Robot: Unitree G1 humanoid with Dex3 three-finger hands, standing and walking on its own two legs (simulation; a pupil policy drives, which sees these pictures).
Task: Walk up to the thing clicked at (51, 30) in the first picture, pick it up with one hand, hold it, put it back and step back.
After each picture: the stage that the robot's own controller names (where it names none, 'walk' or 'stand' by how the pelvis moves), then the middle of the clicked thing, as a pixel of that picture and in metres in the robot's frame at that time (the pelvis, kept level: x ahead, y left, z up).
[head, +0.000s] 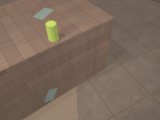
stand; (52, 31) +0.81 +0.22 -0.12
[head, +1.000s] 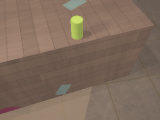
rise first; (77, 28) +0.72 +0.11 -0.10
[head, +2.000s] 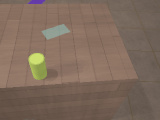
rise first; (38, 66) +0.48 +0.21 -0.09
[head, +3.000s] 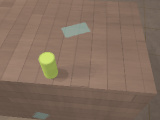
stand; (49, 65) +0.48 +0.18 -0.08
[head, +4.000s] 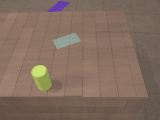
stand; (42, 78) +0.45 +0.21 -0.11
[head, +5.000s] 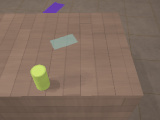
stand; (40, 78) +0.46 +0.21 -0.11
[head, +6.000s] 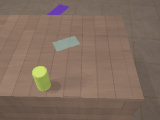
stand; (41, 78) +0.46 +0.21 -0.12
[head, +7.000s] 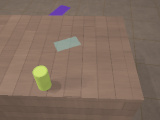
stand; (42, 78) +0.47 +0.21 -0.12
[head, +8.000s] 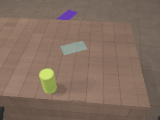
rise first; (48, 81) +0.46 +0.19 -0.12
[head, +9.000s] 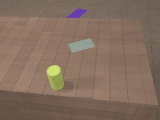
go down; (55, 77) +0.48 +0.18 -0.12
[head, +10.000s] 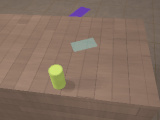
go down; (57, 77) +0.47 +0.18 -0.11
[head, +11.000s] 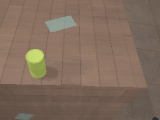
go down; (36, 64) +0.47 +0.16 -0.07
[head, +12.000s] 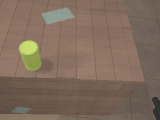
approach; (31, 56) +0.49 +0.17 -0.05
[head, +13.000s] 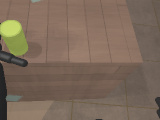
close in; (15, 39) +0.51 +0.18 -0.01
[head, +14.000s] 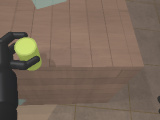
lift; (29, 55) +0.45 +0.14 -0.01
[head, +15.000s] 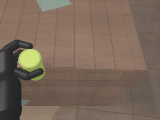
lift; (33, 65) +0.42 +0.14 -0.02
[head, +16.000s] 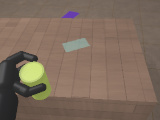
lift; (36, 82) +0.31 +0.16 +0.12
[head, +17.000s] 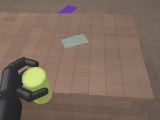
hold; (38, 86) +0.31 +0.16 +0.08
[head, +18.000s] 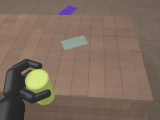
hold; (41, 88) +0.31 +0.15 +0.07
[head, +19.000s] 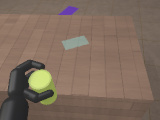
crouch; (44, 88) +0.32 +0.14 +0.06
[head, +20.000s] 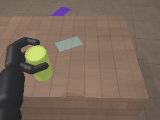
crouch; (40, 64) +0.40 +0.15 +0.09
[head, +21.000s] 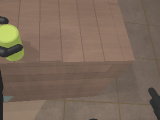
lower; (10, 44) +0.49 +0.16 -0.01
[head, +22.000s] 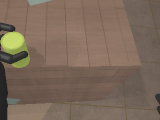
lower; (16, 51) +0.47 +0.16 -0.01
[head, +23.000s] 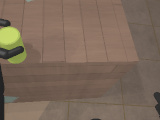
lower; (12, 46) +0.48 +0.17 -0.01
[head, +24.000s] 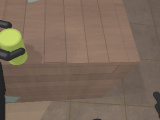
lower; (14, 48) +0.47 +0.17 -0.01
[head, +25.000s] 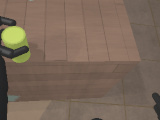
loosen; (17, 45) +0.48 +0.16 +0.00
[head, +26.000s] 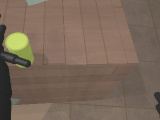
withdraw; (21, 51) +0.47 +0.15 -0.01
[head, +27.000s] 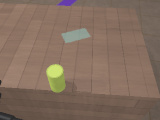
sink last; (56, 78) +0.43 +0.13 -0.06
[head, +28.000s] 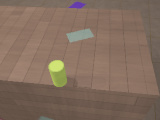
stand; (58, 73) +0.46 +0.15 -0.07
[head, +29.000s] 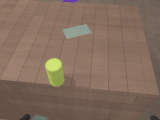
stand; (55, 72) +0.44 +0.14 -0.05
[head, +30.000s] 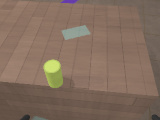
stand; (54, 74) +0.44 +0.14 -0.05
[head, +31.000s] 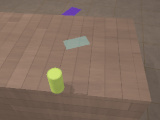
stand; (56, 81) +0.45 +0.15 -0.11
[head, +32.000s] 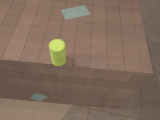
walk; (57, 53) +0.51 +0.11 -0.09
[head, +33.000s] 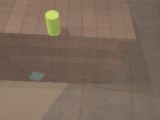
walk; (53, 23) +0.68 +0.17 -0.10
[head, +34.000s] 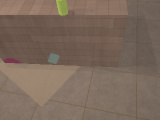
walk; (62, 5) +1.00 +0.20 -0.10
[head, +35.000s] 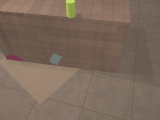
stand; (70, 8) +1.07 +0.11 -0.11
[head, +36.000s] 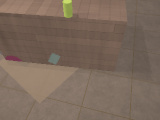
stand; (67, 8) +1.08 +0.12 -0.12
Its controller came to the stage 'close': yes
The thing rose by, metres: 0.21
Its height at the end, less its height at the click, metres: +0.00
